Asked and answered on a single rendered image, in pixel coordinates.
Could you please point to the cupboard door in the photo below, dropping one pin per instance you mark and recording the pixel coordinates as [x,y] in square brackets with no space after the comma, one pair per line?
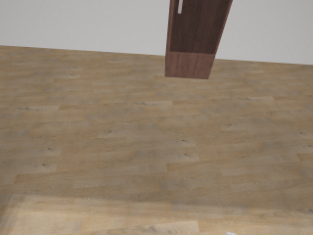
[198,27]

